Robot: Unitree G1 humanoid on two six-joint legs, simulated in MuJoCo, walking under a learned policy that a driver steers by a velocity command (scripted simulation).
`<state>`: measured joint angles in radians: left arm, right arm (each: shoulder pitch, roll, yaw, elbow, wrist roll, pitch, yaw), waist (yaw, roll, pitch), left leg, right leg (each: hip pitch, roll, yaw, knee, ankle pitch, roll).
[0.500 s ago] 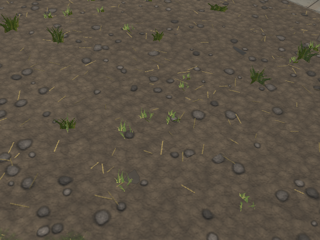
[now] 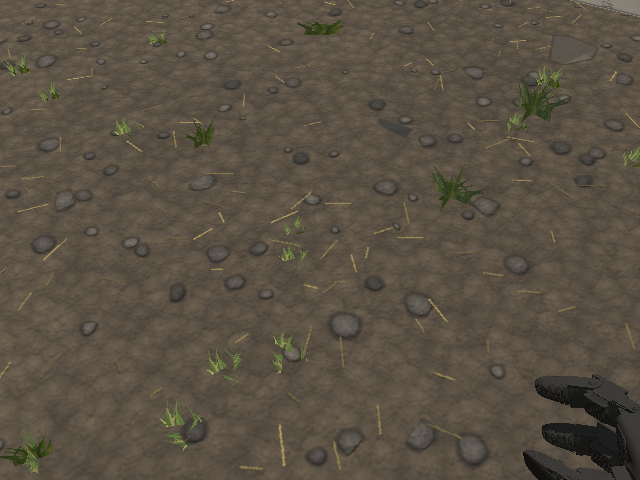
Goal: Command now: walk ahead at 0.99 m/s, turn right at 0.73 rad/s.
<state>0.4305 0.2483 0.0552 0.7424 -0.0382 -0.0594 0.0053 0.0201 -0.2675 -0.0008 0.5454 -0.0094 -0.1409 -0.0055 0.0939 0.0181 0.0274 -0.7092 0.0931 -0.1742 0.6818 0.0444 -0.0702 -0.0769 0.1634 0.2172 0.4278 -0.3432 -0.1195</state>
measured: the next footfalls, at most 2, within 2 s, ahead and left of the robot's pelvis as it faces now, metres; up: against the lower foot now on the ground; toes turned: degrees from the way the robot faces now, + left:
left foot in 0.10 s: +0.31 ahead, +0.18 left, +0.00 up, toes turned -10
right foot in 0.60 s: +0.73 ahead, -0.13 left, +0.00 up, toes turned -11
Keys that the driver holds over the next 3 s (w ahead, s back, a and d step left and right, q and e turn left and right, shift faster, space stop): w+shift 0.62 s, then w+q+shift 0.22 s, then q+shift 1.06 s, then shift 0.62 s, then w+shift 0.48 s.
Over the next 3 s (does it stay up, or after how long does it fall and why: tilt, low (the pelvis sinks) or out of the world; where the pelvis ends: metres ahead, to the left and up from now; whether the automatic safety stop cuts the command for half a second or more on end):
stays up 1.20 0.09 0.00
